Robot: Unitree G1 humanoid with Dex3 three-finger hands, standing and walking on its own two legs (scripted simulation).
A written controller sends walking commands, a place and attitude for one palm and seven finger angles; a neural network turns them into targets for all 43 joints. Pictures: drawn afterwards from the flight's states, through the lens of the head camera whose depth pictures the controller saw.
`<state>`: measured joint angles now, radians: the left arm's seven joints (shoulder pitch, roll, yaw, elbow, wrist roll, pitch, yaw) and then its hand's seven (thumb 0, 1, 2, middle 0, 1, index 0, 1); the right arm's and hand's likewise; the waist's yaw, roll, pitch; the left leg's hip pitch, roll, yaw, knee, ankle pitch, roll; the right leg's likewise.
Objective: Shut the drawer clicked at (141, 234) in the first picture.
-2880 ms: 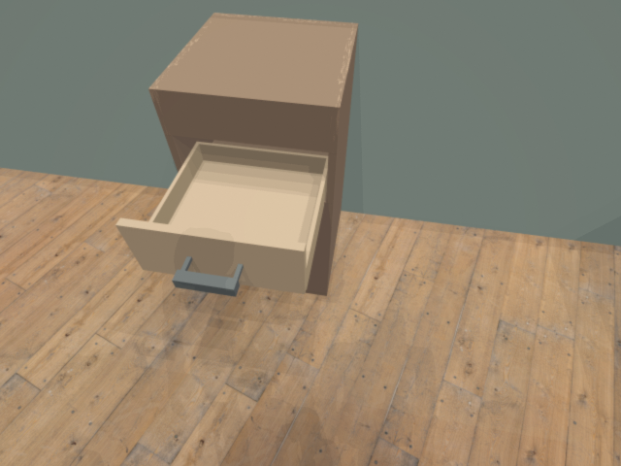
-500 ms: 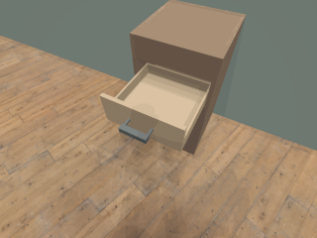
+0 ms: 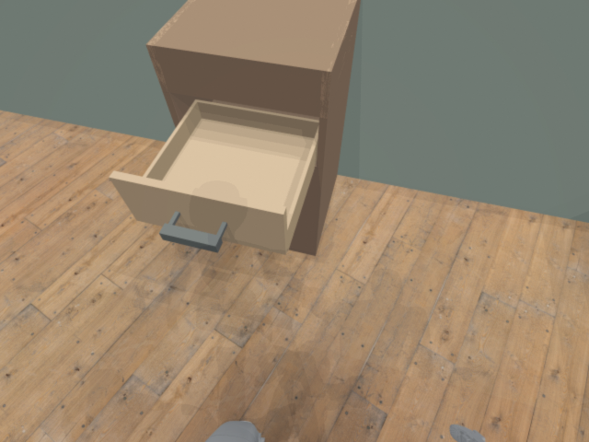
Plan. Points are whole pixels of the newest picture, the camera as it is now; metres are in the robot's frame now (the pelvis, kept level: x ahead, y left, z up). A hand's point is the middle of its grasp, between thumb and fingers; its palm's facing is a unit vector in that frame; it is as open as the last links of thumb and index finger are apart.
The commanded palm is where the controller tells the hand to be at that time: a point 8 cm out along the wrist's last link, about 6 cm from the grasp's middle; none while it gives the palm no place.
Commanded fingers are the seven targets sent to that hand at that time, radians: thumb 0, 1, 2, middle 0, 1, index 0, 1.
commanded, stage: turn to face it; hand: left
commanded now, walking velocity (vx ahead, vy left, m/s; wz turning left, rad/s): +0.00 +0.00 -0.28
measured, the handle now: (195, 229) +0.52 +0.27 -0.18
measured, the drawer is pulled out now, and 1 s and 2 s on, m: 0.30 0.30 0.30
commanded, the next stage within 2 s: take the last steps up to it in 0.14 s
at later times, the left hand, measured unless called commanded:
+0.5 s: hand out of the picture +0.08 +0.17 -0.16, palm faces -0.08 -0.97 -0.24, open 7.4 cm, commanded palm none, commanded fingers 0.00 0.90 0.90 -0.20 -0.30 -0.20 -0.30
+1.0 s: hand (213, 395) +0.19 +0.15 -0.16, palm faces -0.01 -0.96 -0.27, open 7.3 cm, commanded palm none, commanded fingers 0.00 0.90 0.90 -0.20 -0.30 -0.20 -0.30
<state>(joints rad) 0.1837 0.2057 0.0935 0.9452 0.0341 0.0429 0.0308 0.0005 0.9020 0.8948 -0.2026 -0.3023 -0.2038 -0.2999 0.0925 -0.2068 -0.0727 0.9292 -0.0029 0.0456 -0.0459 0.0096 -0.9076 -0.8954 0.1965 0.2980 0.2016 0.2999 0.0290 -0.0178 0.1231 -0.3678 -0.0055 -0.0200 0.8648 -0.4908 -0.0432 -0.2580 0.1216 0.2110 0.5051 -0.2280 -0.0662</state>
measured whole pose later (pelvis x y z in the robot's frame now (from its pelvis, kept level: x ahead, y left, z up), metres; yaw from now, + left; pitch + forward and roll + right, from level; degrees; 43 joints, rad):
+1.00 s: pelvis +0.14 -0.03 +0.00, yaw -3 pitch -1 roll +3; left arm 0.22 0.14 0.05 1.05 0.03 -0.03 0.03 0.01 0.92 0.89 -0.20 -0.30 -0.20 -0.30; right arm 0.28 -0.13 -0.03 1.09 -0.01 0.04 -0.02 0.01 -0.91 -0.90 0.20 0.30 0.20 0.30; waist 0.00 0.02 0.08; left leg -0.29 0.00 0.04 0.75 -0.48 -0.02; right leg -0.20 -0.03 -0.11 0.56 -0.35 -0.08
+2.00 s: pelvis +0.15 -0.04 +0.00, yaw -5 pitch -1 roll +0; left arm 0.33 0.17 -0.01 1.02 0.02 -0.01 0.03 0.00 0.91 0.89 -0.20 -0.30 -0.20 -0.30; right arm 0.35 -0.19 0.01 1.03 -0.02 0.01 -0.02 0.01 -0.91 -0.90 0.20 0.30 0.20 0.30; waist -0.02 0.01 -0.01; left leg -0.27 0.02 0.04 0.46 -0.18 0.00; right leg -0.17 0.06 -0.03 0.47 -0.29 -0.07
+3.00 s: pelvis +0.20 +0.00 -0.01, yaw -9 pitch +0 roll +2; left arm 0.30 0.22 0.05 1.02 0.03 0.04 0.06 0.00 0.90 0.89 -0.20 -0.30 -0.21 -0.30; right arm 0.25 -0.21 -0.03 0.96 -0.02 0.03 -0.01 0.01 -0.91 -0.90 0.20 0.30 0.20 0.30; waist 0.03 -0.03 0.03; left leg -0.27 -0.03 0.13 0.54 -0.27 0.05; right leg -0.25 -0.03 0.03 0.75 -0.50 -0.03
